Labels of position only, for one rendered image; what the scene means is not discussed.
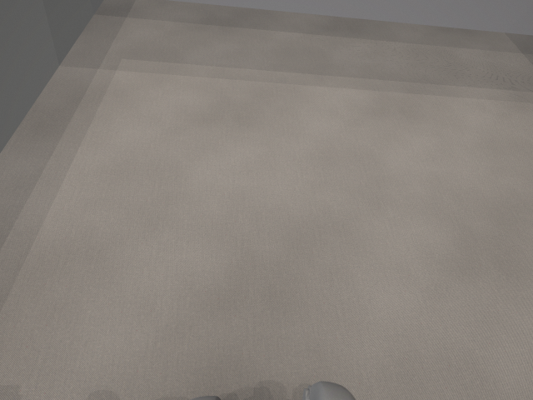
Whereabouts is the right robot thigh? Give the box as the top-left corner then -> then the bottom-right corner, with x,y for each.
302,381 -> 356,400

